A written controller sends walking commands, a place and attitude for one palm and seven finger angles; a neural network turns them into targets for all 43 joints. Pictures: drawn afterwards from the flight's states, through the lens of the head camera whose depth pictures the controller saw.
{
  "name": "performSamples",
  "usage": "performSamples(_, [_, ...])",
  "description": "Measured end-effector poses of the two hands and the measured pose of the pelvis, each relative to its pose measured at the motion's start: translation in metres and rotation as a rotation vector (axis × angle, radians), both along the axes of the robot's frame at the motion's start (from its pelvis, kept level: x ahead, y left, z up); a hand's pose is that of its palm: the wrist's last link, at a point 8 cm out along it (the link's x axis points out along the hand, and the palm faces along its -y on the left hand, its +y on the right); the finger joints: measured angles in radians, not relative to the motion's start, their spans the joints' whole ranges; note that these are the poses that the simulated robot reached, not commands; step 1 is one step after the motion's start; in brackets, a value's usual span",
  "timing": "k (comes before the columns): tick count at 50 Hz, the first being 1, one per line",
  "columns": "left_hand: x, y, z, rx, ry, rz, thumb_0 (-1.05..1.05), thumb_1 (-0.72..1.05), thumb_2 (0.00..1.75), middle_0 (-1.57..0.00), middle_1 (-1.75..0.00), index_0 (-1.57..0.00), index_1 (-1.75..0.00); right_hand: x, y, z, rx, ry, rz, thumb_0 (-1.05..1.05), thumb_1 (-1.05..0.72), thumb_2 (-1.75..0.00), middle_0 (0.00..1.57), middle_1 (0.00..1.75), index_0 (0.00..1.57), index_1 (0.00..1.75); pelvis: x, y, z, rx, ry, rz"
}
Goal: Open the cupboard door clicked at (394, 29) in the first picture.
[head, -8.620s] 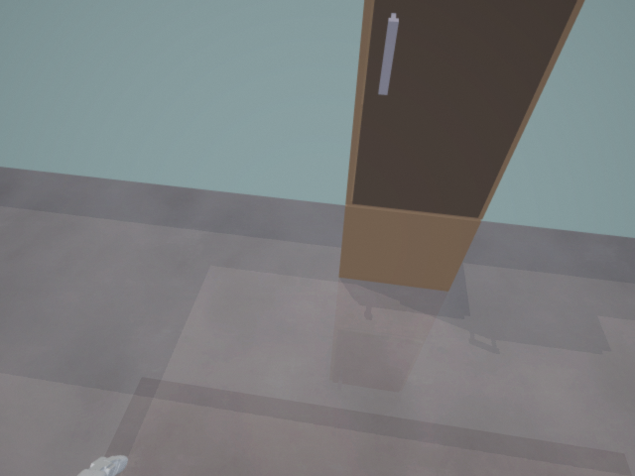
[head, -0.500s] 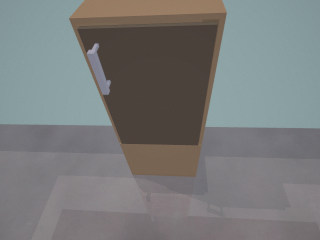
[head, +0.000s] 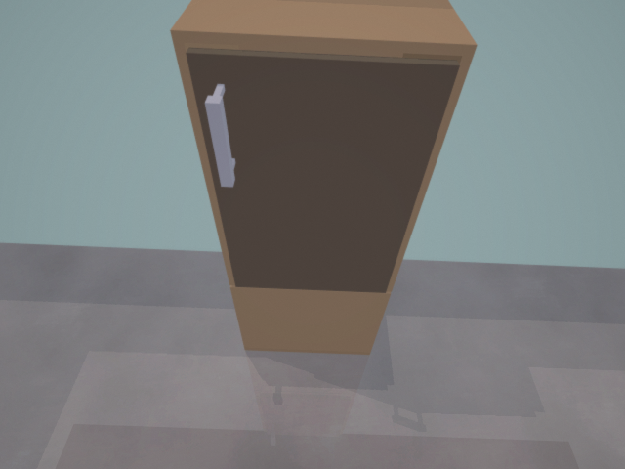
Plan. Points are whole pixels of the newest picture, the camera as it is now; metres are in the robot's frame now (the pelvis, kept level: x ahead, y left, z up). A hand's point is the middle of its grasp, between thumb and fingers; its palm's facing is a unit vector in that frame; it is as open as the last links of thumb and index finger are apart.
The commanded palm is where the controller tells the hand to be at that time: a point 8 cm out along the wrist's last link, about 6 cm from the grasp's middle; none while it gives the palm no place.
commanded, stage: come to a stop and stand still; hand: left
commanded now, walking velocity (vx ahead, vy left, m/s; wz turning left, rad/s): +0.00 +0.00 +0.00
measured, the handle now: (224, 137) +0.56 +0.19 +0.12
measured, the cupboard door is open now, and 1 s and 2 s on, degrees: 0 0 0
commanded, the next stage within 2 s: look again from close up in 0.64 s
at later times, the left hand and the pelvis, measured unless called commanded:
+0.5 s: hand out of the picture +0.02 +0.16 -0.18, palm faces +0.04 -0.98 -0.19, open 7.3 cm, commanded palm none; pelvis +0.02 -0.01 +0.00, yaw +0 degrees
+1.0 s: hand out of the picture +0.01 +0.17 -0.18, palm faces +0.02 -0.97 -0.23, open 7.3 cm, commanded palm none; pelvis +0.00 -0.01 -0.01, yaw +0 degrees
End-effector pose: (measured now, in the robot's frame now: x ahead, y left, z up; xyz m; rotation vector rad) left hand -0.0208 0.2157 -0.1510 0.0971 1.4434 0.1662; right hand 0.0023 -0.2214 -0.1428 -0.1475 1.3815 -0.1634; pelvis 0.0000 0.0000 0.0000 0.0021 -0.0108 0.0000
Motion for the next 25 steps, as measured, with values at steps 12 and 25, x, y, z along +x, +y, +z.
performSamples(12, [0.030, -0.002, 0.001, 0.018, -0.019, -0.022, 0.01, 0.92, 0.90, -0.20, -0.30, -0.20, -0.30, -0.013, 0.012, -0.005, 0.038, 0.058, -0.042, 0.01, -0.91, -0.90, 0.20, 0.30, 0.20, 0.29, 0.015, -0.005, 0.000, -0.005, -0.002, -0.005])
performSamples(25, [0.036, -0.009, 0.002, 0.025, -0.024, -0.020, 0.00, 0.93, 0.90, -0.20, -0.30, -0.20, -0.30, -0.002, 0.003, -0.006, 0.032, 0.046, -0.043, 0.01, -0.91, -0.90, 0.20, 0.30, 0.20, 0.29, 0.021, -0.012, -0.001, -0.006, -0.003, -0.006])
